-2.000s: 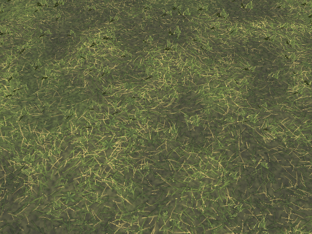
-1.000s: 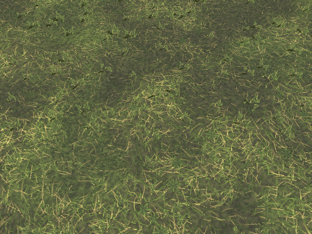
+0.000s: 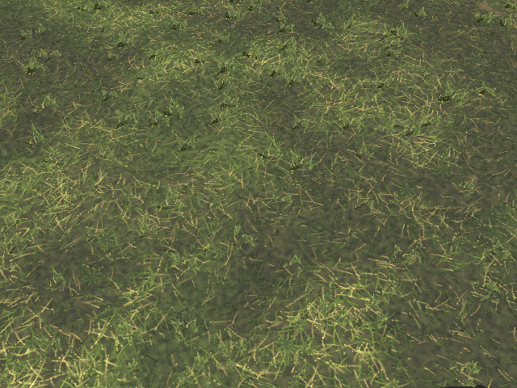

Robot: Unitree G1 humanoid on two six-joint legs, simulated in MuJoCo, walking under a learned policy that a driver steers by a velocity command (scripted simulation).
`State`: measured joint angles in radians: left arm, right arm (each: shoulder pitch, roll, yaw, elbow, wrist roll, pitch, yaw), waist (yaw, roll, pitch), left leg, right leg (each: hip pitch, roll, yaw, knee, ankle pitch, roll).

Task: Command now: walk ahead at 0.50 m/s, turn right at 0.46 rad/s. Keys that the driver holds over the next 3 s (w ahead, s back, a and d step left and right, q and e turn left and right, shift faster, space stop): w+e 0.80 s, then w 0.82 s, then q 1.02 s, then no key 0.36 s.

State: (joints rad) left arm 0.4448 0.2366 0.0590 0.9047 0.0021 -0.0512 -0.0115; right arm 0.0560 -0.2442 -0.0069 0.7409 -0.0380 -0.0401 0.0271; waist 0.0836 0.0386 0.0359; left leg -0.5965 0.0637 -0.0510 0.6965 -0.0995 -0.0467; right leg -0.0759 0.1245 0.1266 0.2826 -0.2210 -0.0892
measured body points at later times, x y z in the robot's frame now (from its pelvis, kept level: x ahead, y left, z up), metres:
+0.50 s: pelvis +0.25 +0.02 +0.00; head +0.28 +0.02 +0.45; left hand +0.50 +0.21 -0.11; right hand +0.16 -0.24 -0.12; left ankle +0.19 +0.13 -0.75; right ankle +0.33 -0.14 -0.69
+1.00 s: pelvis +0.48 -0.12 +0.00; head +0.50 -0.15 +0.45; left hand +0.65 +0.10 -0.12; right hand +0.48 -0.41 -0.12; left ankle +0.69 -0.05 -0.68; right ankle +0.40 -0.13 -0.75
